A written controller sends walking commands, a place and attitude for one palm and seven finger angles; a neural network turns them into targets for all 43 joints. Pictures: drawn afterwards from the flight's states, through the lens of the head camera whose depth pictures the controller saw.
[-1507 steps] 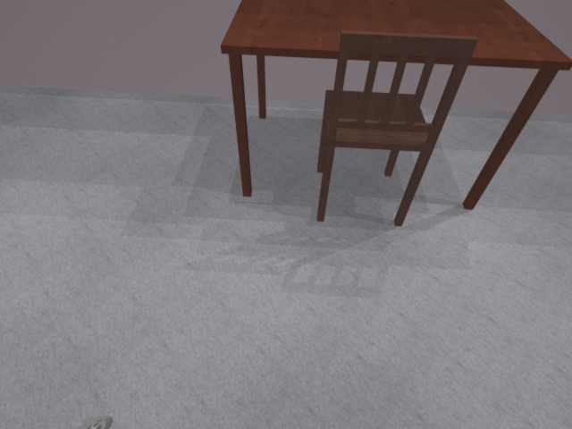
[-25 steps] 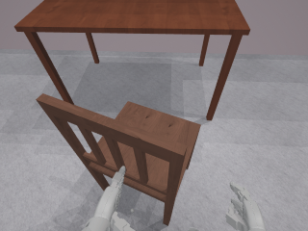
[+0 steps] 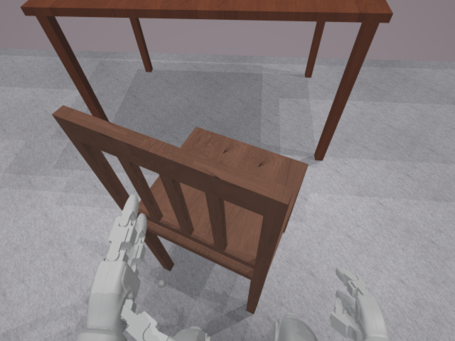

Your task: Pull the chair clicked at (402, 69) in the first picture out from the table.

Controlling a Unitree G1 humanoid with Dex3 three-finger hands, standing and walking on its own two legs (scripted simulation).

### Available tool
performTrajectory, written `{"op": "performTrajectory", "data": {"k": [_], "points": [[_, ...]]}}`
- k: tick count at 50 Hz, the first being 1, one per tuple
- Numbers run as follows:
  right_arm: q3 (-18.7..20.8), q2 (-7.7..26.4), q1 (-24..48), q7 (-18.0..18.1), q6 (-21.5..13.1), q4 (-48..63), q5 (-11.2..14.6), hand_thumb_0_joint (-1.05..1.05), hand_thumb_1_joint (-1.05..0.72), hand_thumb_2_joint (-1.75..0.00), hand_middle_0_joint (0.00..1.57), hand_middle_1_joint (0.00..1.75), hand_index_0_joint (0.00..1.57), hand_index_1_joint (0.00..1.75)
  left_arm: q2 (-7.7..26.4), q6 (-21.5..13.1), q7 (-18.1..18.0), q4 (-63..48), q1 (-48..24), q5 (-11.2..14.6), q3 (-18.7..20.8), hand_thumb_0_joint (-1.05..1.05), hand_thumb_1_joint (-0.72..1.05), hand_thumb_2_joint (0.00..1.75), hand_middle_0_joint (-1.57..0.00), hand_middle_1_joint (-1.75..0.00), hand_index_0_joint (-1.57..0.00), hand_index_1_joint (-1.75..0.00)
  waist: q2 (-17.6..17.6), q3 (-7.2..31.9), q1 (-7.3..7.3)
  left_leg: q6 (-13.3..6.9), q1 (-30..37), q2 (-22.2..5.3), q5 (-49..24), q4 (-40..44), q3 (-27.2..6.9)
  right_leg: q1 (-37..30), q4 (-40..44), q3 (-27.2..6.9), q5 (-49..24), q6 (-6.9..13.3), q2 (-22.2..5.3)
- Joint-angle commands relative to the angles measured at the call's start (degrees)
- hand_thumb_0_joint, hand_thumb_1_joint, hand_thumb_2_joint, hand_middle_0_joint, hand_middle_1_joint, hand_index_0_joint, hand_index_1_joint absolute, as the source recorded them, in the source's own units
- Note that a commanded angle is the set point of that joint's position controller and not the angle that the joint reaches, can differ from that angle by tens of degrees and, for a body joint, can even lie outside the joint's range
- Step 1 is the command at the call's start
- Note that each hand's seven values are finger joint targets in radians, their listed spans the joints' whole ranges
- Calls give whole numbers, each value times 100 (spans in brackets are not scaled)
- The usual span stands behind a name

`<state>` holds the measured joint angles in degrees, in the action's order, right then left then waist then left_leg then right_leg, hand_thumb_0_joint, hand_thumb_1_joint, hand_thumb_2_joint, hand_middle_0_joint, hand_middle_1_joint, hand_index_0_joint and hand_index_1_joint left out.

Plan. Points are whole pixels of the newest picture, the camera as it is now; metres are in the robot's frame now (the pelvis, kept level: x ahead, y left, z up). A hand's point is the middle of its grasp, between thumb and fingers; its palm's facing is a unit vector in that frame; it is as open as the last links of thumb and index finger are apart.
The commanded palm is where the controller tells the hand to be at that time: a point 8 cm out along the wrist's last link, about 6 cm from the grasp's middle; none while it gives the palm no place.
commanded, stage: draw the hand back to the body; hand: left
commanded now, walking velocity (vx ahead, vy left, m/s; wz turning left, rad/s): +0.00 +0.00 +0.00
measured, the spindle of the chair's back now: (179, 205) +0.37 +0.13 -0.01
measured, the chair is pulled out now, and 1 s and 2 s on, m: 0.56 0.56 0.56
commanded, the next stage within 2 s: step back with the hand held close in 1.24 s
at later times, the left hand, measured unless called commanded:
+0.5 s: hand (56, 256) +0.20 +0.21 +0.17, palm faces +0.32 -0.87 -0.37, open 14.5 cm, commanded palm +0.16 +0.25 +0.20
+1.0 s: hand out of the picture +0.22 +0.27 +0.25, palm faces +0.53 -0.72 -0.44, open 8.0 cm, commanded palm +0.17 +0.30 +0.26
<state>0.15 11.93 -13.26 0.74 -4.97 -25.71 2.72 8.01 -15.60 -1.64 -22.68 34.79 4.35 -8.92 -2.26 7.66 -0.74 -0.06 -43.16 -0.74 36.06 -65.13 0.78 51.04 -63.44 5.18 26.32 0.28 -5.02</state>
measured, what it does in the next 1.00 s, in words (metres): rises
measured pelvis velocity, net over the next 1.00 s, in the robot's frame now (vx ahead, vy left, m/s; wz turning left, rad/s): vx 0.04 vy -0.01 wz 0.01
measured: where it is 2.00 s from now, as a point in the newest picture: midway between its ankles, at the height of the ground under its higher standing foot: outside the picture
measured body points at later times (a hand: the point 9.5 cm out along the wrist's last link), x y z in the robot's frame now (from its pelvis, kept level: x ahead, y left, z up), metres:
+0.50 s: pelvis +0.03 +0.00 +0.07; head +0.03 -0.03 +0.52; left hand +0.18 +0.25 +0.19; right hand +0.22 -0.23 -0.01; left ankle -0.04 +0.12 -0.65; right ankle +0.05 -0.12 -0.65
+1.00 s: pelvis +0.04 -0.01 +0.08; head +0.03 -0.04 +0.53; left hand +0.19 +0.31 +0.28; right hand +0.22 -0.23 -0.02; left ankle -0.04 +0.12 -0.65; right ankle +0.05 -0.12 -0.65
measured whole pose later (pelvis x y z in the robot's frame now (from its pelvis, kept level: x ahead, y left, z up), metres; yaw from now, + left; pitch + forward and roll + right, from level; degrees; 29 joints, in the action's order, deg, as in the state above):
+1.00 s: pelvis +0.04 -0.01 +0.08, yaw +1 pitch -2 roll -1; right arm 0.2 13.9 -11.8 4.0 -7.1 -37.4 1.8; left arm 20.2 -3.6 -10.5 -22.8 27.3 4.2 21.0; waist -6.1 -0.6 -3.5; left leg 0.6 -2.0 -1.4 20.5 -25.1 0.0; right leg 10.2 -27.0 7.6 14.2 0.2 -2.4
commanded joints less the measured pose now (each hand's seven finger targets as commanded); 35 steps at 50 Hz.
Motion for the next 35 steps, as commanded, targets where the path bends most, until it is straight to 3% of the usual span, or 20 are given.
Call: {"op": "performTrajectory", "data": {"k": [1,3,6,8,9,10,11,13,14,18,23,31,35], "points": [[259,601,326,275,-314,1180,97,0,-90,-90,20,30,20,30,592,-74,68,-1993,208,428,667,0,-55,20,0,0,0,0,613,1055,143,-46,57,137,-1546,1466,-156,-2111,1398,-240,-648,3,226],[254,597,271,358,-382,1059,100,0,-90,-90,20,30,20,30,656,-127,25,-2009,204,549,866,0,-55,20,0,0,0,0,671,1024,159,-42,202,127,-1773,1511,-199,-2186,1452,-180,-951,5,250],[235,602,231,366,-503,888,109,0,-90,-90,20,30,20,30,511,-143,157,-1755,303,631,823,0,-44,25,-1,-2,-1,-2,434,809,212,-9,527,100,-2041,1665,-240,-2153,1506,-48,-1314,-14,234],[264,633,286,382,-533,808,121,0,-90,-90,20,30,20,30,704,-18,304,-1491,459,638,1073,0,-37,29,-2,-4,-2,-4,490,769,164,-25,622,90,-2116,1752,-218,-2351,1640,-52,-1415,-15,209],[327,624,91,507,-354,870,-2,0,-90,-90,20,30,20,30,1569,557,-230,-1443,942,-3,1486,0,-33,31,-3,-5,-3,-5,71,1014,-184,-8,924,-140,-2320,2145,-168,-2993,1840,-206,-1573,123,-71],[233,544,67,521,-316,970,-8,0,-90,-90,20,30,20,30,1079,805,-398,-1728,898,-70,1191,0,-30,32,-4,-5,-4,-5,61,702,-34,20,1048,-93,-2399,2289,-171,-3033,1926,-72,-1722,112,-78],[227,549,122,538,-287,902,-20,0,-90,-90,20,30,20,30,1002,971,-507,-1710,814,-123,1112,0,-26,34,-4,-6,-4,-6,13,561,-21,21,1187,-114,-2509,2367,-167,-3090,1997,-48,-1819,108,-74],[206,557,254,596,-230,815,-31,0,-90,-90,20,30,20,30,1260,1201,-682,-1683,703,-147,1405,0,-19,37,-5,-8,-5,-8,176,382,-65,11,1367,-135,-2669,2534,-189,-3337,2232,-2,-1975,113,-49],[170,552,260,616,-242,801,-47,0,-90,-90,20,30,20,30,1232,1235,-727,-1830,544,-144,1357,0,-15,39,-5,-8,-5,-8,65,254,-33,7,1524,-123,-2695,2644,-175,-3415,2331,-12,-2045,102,-61],[108,598,363,653,-407,582,-67,0,-90,-90,20,30,20,30,1528,1311,-901,-1911,96,-171,1680,0,-1,46,-7,-11,-7,-11,-7,31,-79,12,2055,-137,-2920,3096,-240,-3807,2750,59,-2155,119,-49],[93,613,504,602,-558,279,-78,0,-90,-90,20,30,20,30,1606,1274,-970,-1534,-184,-174,2006,0,17,55,-10,-15,-10,-15,67,-402,-111,23,2473,-145,-2884,3579,-232,-4065,3241,43,-2056,105,-2],[117,602,683,459,-646,37,-120,0,-90,-90,20,30,20,30,1891,1043,-976,-1579,-407,-154,2695,0,47,69,-14,-21,-14,-21,-277,-400,-223,33,3076,-191,-3465,4032,-167,-4547,3565,-7,-2548,119,24],[151,624,726,439,-598,-65,-115,0,-90,-90,20,30,20,30,2073,1007,-972,-1390,-639,-99,3082,0,61,76,-16,-24,-16,-24,10,-471,-211,24,3201,-212,-3430,4154,-159,-4642,3729,-36,-2581,98,63]]}}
